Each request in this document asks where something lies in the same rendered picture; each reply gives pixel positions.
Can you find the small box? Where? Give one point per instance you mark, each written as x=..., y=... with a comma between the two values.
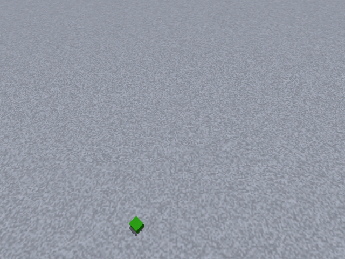
x=136, y=224

